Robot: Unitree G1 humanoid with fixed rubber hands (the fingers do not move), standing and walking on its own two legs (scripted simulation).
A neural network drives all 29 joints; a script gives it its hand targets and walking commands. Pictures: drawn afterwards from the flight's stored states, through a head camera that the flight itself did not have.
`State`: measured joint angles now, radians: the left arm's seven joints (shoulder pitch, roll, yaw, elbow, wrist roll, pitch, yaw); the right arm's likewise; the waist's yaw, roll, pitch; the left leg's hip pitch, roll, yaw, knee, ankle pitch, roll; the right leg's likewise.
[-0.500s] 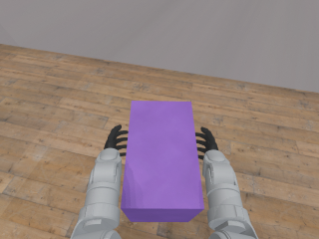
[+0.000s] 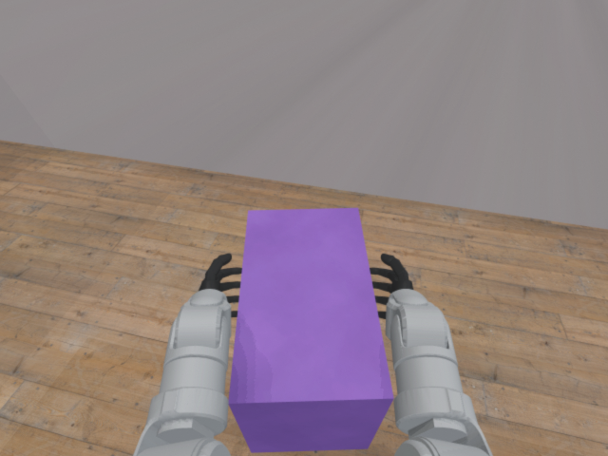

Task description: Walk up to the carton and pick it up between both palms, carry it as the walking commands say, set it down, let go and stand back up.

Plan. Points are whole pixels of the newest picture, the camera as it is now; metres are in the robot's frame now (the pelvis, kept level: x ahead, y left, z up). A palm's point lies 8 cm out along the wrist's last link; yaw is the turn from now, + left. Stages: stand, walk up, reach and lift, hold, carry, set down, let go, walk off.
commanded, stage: reach and lift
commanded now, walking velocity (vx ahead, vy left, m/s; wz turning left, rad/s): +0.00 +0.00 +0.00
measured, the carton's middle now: (306, 326) +0.32 -0.01 -0.01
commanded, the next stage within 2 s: hold in 0.82 s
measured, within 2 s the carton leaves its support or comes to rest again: neither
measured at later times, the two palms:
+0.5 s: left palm (209, 306) +0.31 +0.13 +0.06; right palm (397, 306) +0.31 -0.13 +0.06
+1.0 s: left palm (205, 315) +0.30 +0.13 +0.06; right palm (398, 312) +0.30 -0.13 +0.06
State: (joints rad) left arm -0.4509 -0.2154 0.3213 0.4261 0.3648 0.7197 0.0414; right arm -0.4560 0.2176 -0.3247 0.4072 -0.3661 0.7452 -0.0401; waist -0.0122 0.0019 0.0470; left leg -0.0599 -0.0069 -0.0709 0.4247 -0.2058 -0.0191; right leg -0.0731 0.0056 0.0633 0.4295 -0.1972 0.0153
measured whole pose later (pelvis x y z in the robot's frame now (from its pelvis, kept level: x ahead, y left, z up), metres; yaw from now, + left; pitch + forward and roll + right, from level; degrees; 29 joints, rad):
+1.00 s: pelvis +0.00 +0.00 +0.00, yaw +1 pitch -10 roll +0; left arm -0.39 -0.19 0.24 0.38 0.33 0.77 0.05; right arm -0.39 0.19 -0.24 0.37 -0.32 0.77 -0.05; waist 0.00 0.00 0.04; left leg -0.07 -0.01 -0.08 0.44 -0.21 -0.02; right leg -0.07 0.01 0.05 0.43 -0.20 0.01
